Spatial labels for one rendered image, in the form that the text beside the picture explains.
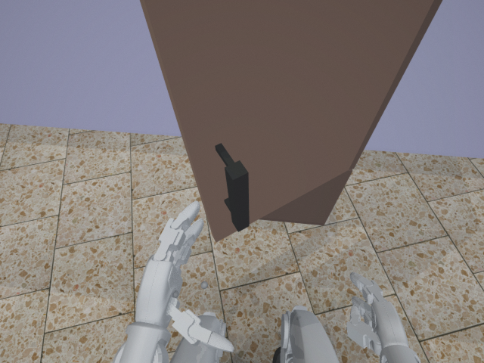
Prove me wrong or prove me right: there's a right robot thigh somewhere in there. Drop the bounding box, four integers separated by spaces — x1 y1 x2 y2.
281 309 339 363

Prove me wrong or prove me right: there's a robot right forearm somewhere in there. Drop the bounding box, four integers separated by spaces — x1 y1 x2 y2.
380 345 421 363

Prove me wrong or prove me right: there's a robot left forearm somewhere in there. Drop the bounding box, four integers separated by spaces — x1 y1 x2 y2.
113 322 171 363

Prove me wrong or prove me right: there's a handle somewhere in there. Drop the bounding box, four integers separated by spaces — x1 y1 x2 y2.
215 143 250 232

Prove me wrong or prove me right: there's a right robot shin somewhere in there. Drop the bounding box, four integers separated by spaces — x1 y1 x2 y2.
280 306 307 363

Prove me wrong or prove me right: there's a robot right hand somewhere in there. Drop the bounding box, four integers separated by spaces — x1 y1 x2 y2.
346 272 409 355

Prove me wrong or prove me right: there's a robot left hand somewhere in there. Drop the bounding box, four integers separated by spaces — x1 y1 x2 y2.
135 200 234 352

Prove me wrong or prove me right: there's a cupboard door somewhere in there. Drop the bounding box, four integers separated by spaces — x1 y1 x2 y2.
140 0 434 242

